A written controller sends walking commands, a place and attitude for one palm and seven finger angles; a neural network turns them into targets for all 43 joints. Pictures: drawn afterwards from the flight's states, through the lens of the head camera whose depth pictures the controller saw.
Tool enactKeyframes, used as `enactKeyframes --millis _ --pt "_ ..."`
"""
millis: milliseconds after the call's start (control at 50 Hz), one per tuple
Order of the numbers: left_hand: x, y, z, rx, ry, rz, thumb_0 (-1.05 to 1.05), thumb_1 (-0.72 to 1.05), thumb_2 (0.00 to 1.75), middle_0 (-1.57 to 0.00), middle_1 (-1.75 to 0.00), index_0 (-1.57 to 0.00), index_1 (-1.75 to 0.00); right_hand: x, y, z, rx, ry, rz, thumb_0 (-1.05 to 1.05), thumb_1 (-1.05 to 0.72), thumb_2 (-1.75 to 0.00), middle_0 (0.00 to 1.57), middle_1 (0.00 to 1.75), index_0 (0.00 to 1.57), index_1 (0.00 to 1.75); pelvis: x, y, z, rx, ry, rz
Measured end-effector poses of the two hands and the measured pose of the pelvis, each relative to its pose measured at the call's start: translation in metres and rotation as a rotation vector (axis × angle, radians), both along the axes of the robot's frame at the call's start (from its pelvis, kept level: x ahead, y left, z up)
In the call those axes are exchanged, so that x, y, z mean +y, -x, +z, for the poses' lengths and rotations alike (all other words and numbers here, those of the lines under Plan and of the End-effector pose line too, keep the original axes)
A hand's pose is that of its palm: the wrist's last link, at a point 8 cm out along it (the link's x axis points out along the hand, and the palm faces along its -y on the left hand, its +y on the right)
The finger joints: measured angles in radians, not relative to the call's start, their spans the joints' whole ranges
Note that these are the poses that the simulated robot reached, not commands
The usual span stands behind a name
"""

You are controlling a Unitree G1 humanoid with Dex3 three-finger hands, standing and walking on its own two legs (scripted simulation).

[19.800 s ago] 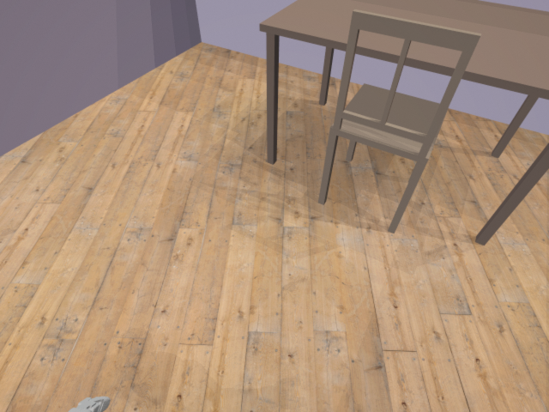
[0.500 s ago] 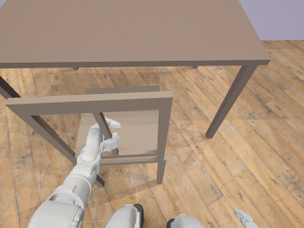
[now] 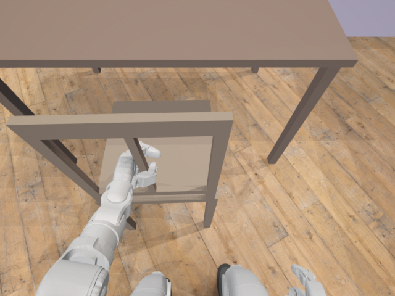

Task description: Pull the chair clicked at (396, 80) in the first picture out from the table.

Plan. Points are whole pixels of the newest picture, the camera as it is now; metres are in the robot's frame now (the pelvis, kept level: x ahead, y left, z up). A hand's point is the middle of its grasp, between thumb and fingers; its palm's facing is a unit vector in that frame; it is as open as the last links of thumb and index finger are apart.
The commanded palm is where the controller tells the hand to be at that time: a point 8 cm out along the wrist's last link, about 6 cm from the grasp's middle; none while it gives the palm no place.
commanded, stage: step backward, pulling the chair out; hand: left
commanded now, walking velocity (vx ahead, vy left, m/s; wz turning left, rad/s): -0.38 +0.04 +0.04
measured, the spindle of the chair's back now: (143, 167) +0.39 +0.13 -0.07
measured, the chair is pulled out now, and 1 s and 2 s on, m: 0.21 0.36 0.50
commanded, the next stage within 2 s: none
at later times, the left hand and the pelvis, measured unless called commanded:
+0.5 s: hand (142, 210) +0.28 +0.12 -0.06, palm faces -0.03 -0.98 -0.18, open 5.0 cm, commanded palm +0.27 +0.18 -0.05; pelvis -0.08 +0.00 +0.00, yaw +3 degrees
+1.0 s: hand (136, 242) +0.22 +0.13 -0.06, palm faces +0.02 -0.98 -0.19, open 5.1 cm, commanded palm +0.21 +0.18 -0.06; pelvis -0.14 -0.01 +0.00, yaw +2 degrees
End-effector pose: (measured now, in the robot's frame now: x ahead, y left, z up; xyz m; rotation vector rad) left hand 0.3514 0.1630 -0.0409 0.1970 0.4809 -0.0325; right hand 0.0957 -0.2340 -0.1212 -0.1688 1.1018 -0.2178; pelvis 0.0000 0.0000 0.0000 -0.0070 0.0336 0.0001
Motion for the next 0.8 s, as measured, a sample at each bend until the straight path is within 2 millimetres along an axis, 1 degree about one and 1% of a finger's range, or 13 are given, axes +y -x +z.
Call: enactKeyframes --millis 80,140,240,300,380,480,560,620,680,800 --pt "-0.001 0.015 0.0 -0.003 -0.008 0.038 0.03 0.71 0.85 -0.38 -1.29 -0.5 -1.45 -0.004 0.015 -0.01 0.014 -0.027 -0.016 0.01 -0.9 -0.89 0.21 0.3 0.21 0.3 -0.008 0.01 -0.003 0.004 0.005 0.015" --pt "0.0 0.026 0.001 0.007 -0.006 0.057 0.03 0.72 0.85 -0.38 -1.29 -0.5 -1.45 -0.013 0.029 -0.011 0.036 0.002 -0.011 0.01 -0.9 -0.89 0.21 0.3 0.21 0.3 -0.006 0.02 -0.002 0.006 -0.004 0.033" --pt "0.003 0.043 0.001 0.016 0.009 0.045 0.03 0.73 0.83 -0.36 -1.3 -0.5 -1.45 -0.027 0.05 -0.004 0.059 0.088 0.008 0.01 -0.9 -0.89 0.2 0.3 0.2 0.3 0.004 0.038 -0.002 0.004 -0.01 0.062" --pt "0.006 0.055 0.001 0.021 0.015 0.034 0.03 0.74 0.82 -0.35 -1.31 -0.5 -1.45 -0.03 0.06 0.004 0.059 0.117 0.006 0.01 -0.91 -0.89 0.2 0.3 0.2 0.3 0.006 0.047 0.0 -0.003 -0.015 0.046" --pt "0.01 0.069 0.001 0.017 0.011 0.043 0.03 0.74 0.82 -0.35 -1.32 -0.5 -1.45 -0.028 0.07 0.003 0.06 0.1 0.019 0.01 -0.91 -0.9 0.2 0.3 0.2 0.3 0.001 0.054 -0.001 0.0 -0.003 0.048" --pt "0.012 0.083 0.001 0.012 -0.002 0.051 0.03 0.73 0.82 -0.38 -1.3 -0.5 -1.45 -0.025 0.081 0.0 0.041 0.068 0.008 0.01 -0.9 -0.89 0.2 0.3 0.2 0.3 -0.004 0.075 0.0 -0.002 0.011 0.045" --pt "0.013 0.094 0.002 0.014 -0.005 0.046 0.02 0.73 0.81 -0.38 -1.29 -0.5 -1.45 -0.024 0.095 0.003 0.02 0.084 -0.01 0.01 -0.9 -0.89 0.2 0.3 0.2 0.3 0.003 0.089 0.001 -0.003 0.002 0.049" --pt "0.014 0.104 0.002 0.008 -0.004 0.027 0.02 0.74 0.81 -0.37 -1.3 -0.5 -1.45 -0.022 0.107 0.005 0.011 0.103 -0.015 0.01 -0.9 -0.89 0.2 0.3 0.2 0.3 0.01 0.097 0.0 -0.007 0.006 0.036" --pt "0.017 0.114 0.002 0.007 0.0 0.024 0.02 0.74 0.81 -0.37 -1.31 -0.5 -1.45 -0.017 0.117 0.006 0.01 0.098 -0.018 0.01 -0.9 -0.89 0.2 0.3 0.2 0.3 0.012 0.103 0.0 -0.012 0.015 0.021" --pt "0.02 0.13 0.001 -0.011 -0.006 0.04 0.02 0.72 0.82 -0.39 -1.33 -0.5 -1.45 -0.009 0.135 -0.003 0.022 0.047 0.017 0.01 -0.9 -0.89 0.2 0.3 0.2 0.3 -0.001 0.119 -0.004 -0.035 0.027 0.022"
